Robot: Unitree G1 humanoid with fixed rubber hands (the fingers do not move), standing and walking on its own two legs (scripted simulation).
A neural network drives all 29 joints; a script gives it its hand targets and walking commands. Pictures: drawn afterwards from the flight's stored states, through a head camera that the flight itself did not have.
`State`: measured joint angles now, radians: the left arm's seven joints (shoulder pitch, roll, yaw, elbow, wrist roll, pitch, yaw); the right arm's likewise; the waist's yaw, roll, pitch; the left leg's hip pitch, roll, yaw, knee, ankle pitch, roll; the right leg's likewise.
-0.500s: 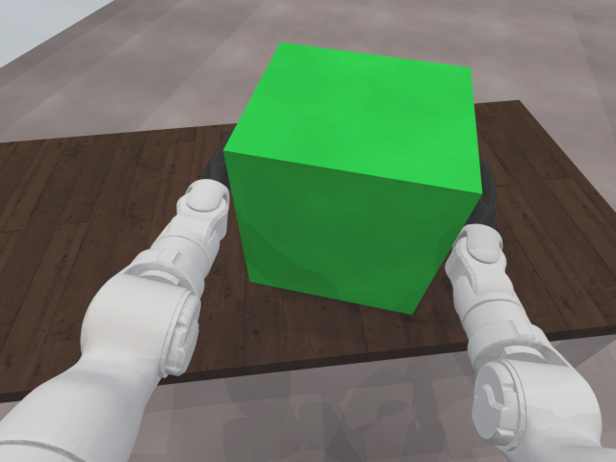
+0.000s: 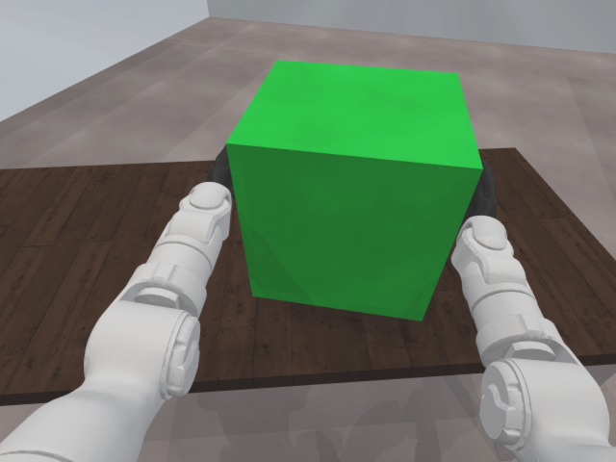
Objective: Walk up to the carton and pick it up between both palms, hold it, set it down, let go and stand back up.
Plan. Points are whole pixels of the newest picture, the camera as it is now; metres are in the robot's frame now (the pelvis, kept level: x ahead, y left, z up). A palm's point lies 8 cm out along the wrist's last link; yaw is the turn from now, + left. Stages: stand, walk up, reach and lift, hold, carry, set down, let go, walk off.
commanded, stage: reach and lift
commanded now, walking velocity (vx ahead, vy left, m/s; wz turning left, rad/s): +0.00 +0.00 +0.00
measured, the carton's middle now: (349, 190) +0.45 -0.10 +0.15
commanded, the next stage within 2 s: none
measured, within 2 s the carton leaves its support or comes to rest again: neither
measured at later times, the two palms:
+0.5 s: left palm (205, 197) +0.42 +0.10 +0.18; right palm (473, 207) +0.36 -0.24 +0.17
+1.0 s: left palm (190, 206) +0.39 +0.11 +0.19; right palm (470, 197) +0.36 -0.23 +0.19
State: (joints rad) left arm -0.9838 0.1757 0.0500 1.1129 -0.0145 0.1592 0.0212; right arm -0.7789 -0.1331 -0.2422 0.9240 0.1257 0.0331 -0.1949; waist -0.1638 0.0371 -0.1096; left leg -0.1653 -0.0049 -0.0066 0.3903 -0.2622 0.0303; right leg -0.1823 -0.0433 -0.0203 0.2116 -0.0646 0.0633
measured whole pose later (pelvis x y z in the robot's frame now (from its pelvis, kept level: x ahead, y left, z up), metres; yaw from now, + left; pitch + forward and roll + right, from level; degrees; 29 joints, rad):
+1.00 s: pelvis -0.01 -0.01 +0.00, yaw +1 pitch -5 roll -1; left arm -0.76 0.07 0.24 0.52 0.15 0.55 0.00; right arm -0.76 -0.17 -0.13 0.75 0.20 0.23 -0.19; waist -0.11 -0.01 -0.03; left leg -0.02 0.00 -0.03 0.36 -0.25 0.01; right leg -0.06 -0.03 -0.02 0.23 -0.09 0.05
